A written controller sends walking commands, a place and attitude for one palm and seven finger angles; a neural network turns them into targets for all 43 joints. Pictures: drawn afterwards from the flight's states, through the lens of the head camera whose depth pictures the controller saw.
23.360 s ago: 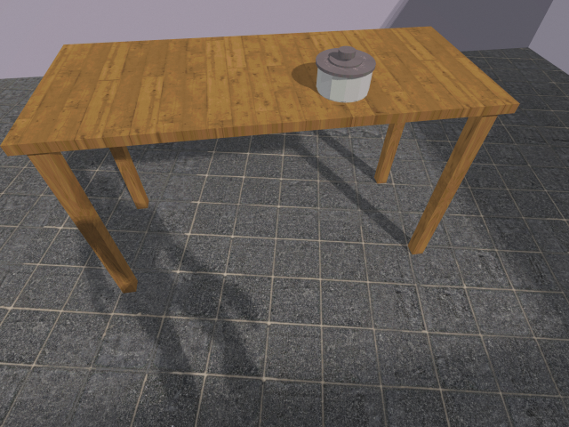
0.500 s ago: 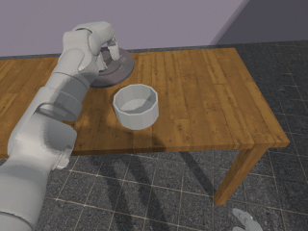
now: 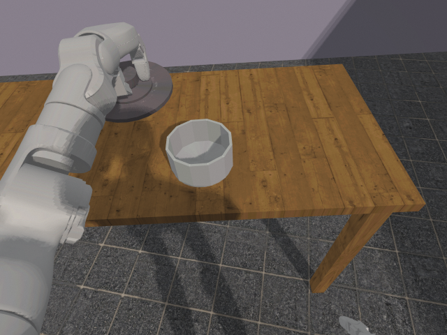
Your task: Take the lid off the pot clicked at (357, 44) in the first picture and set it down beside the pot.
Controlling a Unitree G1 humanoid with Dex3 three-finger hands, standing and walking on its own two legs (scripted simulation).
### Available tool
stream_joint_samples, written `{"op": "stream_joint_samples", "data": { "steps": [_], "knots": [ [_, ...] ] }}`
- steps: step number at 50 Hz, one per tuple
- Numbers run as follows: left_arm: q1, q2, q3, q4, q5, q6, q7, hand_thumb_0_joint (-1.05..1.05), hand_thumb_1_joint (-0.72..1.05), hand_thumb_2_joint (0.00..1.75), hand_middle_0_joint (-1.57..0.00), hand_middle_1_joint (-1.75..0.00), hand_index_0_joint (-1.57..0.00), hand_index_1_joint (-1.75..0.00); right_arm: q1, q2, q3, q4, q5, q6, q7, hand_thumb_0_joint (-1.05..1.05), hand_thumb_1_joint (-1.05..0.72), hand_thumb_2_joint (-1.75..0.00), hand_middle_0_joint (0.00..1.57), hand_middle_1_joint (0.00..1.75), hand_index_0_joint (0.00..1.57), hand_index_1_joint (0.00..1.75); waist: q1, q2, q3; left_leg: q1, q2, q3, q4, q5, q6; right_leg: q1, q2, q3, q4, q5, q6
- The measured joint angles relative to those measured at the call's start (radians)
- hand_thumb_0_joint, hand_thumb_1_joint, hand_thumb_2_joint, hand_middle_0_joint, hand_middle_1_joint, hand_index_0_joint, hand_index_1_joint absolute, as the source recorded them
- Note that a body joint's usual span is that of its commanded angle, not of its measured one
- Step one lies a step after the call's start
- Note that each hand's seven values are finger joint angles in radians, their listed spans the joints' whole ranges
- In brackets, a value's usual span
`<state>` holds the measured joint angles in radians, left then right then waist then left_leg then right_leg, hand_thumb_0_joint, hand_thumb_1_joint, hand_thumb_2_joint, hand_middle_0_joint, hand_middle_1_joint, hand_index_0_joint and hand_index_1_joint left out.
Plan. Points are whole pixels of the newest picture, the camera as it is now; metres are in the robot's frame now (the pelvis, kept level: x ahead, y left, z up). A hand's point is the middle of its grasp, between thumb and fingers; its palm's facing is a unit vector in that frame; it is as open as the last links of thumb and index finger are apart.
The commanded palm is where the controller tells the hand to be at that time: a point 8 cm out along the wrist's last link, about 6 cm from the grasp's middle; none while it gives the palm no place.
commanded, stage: move the lid sideways beside the pot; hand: left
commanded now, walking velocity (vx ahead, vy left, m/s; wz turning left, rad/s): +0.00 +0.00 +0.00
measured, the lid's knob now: (124, 77) +0.51 +0.17 +0.21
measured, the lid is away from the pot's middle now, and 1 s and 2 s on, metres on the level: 0.12 0.24 0.25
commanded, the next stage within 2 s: lower the lid onto the table in 1.10 s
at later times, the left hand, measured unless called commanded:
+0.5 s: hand (77, 88) +0.46 +0.23 +0.23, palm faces -0.26 -0.06 -0.96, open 7.0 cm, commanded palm +0.45 +0.23 +0.30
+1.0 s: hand (42, 91) +0.45 +0.28 +0.23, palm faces -0.26 -0.07 -0.96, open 7.0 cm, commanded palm +0.45 +0.28 +0.30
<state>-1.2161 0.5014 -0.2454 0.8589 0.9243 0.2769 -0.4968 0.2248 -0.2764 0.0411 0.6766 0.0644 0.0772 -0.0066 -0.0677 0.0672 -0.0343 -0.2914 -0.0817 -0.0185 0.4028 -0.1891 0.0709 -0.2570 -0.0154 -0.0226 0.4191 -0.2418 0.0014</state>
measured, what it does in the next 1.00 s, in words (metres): stands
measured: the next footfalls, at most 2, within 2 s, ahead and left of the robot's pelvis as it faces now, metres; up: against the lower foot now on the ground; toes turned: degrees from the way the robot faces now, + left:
none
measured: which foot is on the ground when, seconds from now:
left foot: down 0.00-1.00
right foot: down 0.00-1.00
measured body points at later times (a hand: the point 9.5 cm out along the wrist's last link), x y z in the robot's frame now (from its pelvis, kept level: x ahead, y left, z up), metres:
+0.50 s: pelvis -0.01 +0.00 +0.00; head +0.03 -0.01 +0.45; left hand +0.47 +0.23 +0.28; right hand +0.11 -0.26 -0.12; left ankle +0.00 +0.08 -0.74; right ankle -0.02 -0.12 -0.74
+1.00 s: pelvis -0.01 +0.01 +0.00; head +0.04 +0.00 +0.45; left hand +0.46 +0.28 +0.28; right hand +0.09 -0.26 -0.12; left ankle +0.00 +0.08 -0.74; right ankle -0.02 -0.12 -0.74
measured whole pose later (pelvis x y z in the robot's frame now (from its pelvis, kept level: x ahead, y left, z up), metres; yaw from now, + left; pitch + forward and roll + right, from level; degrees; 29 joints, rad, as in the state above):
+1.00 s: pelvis -0.01 +0.01 +0.00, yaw +1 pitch +5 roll -1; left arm -1.16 0.76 -0.15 0.86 0.94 0.12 -0.57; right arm 0.24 -0.30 0.03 0.65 0.09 0.15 -0.02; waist -0.07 0.04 0.00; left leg -0.33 -0.07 -0.04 0.44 -0.19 0.08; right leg -0.26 -0.01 -0.04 0.39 -0.21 0.01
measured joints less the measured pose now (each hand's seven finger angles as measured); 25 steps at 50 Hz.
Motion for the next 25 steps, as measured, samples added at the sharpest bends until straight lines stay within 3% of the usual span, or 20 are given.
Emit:
{"op": "stream_joint_samples", "data": {
  "steps": [9, 25],
  "knots": [
    [0.034, 0.067, 0.012, -0.03, 0.009, -0.012, -0.029, 0.04, 0.21, 0.86, -0.62, -0.91, -0.77, -0.96, 0.001, -0.009, -0.01, -0.019, 0.007, 0.017, -0.005, 0.0, -0.9, -0.89, 0.2, 0.3, 0.2, 0.3, -0.004, -0.012, 0.012, -0.002, 0.005, -0.004, 0.007, 0.0, -0.001, 0.006, 0.005, -0.004, -0.008, 0.007, -0.001],
    [0.014, 0.134, 0.004, -0.002, 0.0, -0.073, -0.055, 0.05, 0.21, 0.86, -0.62, -0.91, -0.77, -0.96, -0.014, -0.013, -0.008, -0.017, 0.018, 0.028, -0.016, 0.0, -0.9, -0.89, 0.2, 0.3, 0.2, 0.3, 0.003, -0.025, 0.025, -0.023, 0.004, -0.021, 0.029, 0.0, 0.0, 0.002, 0.006, -0.022, -0.011, 0.014, -0.001]
  ]
}}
